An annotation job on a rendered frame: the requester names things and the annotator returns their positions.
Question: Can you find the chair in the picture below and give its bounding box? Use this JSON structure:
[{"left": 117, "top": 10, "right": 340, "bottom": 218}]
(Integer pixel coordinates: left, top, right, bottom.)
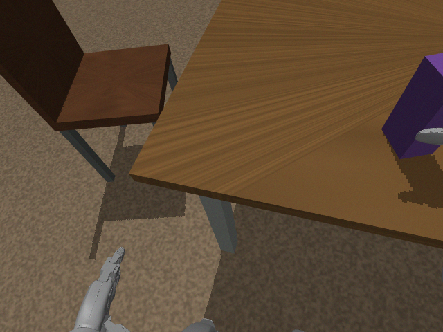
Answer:
[{"left": 0, "top": 0, "right": 178, "bottom": 182}]

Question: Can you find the right robot hand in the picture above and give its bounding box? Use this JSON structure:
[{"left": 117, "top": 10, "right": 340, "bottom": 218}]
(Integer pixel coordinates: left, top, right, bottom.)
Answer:
[{"left": 415, "top": 127, "right": 443, "bottom": 145}]

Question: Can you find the carton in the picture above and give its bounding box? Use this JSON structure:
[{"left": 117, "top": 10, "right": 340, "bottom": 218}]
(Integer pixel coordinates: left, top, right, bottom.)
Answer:
[{"left": 381, "top": 53, "right": 443, "bottom": 159}]

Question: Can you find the table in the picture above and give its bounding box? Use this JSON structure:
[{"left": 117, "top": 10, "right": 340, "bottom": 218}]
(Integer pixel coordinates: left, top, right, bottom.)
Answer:
[{"left": 129, "top": 0, "right": 443, "bottom": 254}]

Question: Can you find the left robot hand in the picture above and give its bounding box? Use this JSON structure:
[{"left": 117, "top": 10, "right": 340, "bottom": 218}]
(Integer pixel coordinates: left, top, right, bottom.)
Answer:
[{"left": 74, "top": 247, "right": 130, "bottom": 332}]

